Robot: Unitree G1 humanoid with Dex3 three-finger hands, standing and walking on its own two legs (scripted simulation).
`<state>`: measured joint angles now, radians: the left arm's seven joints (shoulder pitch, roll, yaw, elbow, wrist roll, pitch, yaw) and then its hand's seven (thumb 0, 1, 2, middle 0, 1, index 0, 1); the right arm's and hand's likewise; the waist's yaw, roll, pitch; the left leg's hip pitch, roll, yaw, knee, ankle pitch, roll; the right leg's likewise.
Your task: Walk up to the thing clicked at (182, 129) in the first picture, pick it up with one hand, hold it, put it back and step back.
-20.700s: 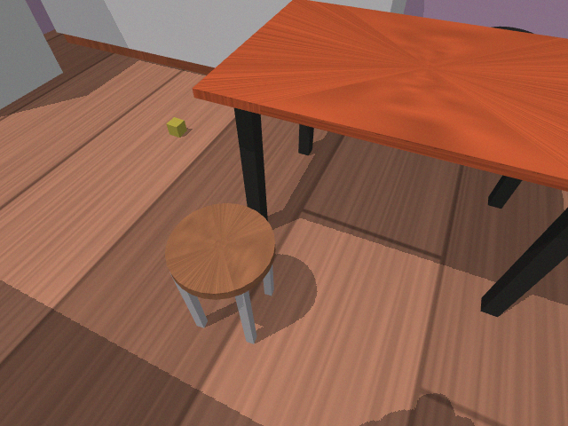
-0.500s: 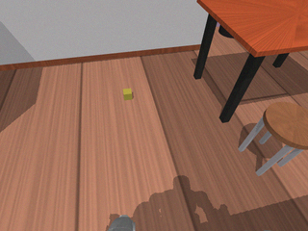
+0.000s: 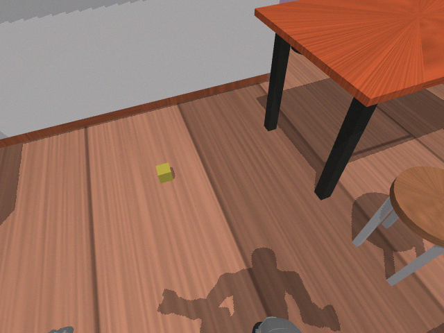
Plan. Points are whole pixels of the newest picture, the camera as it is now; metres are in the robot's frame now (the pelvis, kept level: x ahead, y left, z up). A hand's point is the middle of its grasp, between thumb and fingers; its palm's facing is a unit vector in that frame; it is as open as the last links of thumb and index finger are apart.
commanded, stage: walk up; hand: left
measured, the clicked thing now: (164, 172) +1.04 +0.29 -0.72
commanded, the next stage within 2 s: none
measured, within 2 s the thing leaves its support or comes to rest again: neither
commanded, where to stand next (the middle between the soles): +0.67 +0.04 m, yaw +2 degrees
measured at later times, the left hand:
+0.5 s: hand (75, 300) +0.24 +0.33 -0.16, palm faces -0.02 -0.94 -0.34, open 7.4 cm
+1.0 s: hand (112, 186) +0.51 +0.28 -0.11, palm faces -0.03 -0.92 -0.38, open 7.4 cm
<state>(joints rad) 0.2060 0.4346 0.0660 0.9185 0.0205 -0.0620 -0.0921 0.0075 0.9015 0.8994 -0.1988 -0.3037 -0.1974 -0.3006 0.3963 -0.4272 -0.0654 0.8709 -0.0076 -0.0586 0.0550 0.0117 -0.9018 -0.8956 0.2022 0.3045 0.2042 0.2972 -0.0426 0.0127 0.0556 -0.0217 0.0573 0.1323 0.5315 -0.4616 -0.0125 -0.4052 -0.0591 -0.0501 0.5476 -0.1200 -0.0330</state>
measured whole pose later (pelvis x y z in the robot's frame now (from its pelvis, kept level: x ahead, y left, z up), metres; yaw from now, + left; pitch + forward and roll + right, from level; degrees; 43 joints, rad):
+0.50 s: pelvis +0.21 +0.05 +0.00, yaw +1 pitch -3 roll -1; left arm 0.32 0.44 0.05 0.92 0.01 -0.05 -0.04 0.01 0.90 0.90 -0.20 -0.30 -0.20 -0.30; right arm 0.27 -0.41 -0.07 0.85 -0.01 -0.09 0.06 0.01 -0.91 -0.90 0.20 0.30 0.20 0.30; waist 0.01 -0.04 0.07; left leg -0.37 0.05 0.09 0.65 -0.23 0.04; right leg -0.31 -0.02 0.02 1.04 -0.44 -0.05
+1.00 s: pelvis +0.40 +0.02 +0.00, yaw +0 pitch -3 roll +0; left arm 0.20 0.38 0.05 0.85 0.00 -0.09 -0.06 0.01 0.90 0.90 -0.20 -0.30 -0.20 -0.30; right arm 0.35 -0.42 -0.04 0.88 0.00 -0.03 0.03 0.01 -0.91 -0.90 0.20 0.30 0.20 0.30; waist -0.01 0.06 0.10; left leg -0.30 0.03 0.01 1.05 -0.46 0.04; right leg -0.32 -0.02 -0.07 0.59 -0.22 -0.03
